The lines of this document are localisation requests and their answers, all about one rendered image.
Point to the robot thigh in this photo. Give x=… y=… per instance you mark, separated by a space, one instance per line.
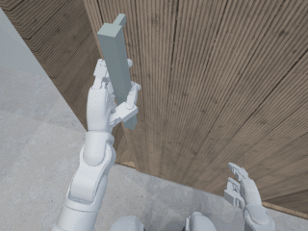
x=198 y=223
x=127 y=223

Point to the wardrobe door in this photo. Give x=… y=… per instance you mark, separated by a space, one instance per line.
x=222 y=81
x=297 y=201

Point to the handle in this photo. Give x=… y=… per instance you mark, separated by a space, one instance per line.
x=112 y=43

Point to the right robot thigh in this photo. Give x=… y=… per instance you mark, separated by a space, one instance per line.
x=198 y=223

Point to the left robot hand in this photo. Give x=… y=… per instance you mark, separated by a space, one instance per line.
x=101 y=101

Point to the right robot forearm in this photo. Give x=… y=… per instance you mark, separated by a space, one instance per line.
x=256 y=218

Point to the right robot hand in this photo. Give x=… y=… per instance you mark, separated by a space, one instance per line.
x=243 y=193

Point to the left robot thigh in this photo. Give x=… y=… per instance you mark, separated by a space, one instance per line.
x=127 y=223

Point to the left robot forearm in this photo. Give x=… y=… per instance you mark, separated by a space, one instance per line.
x=88 y=184

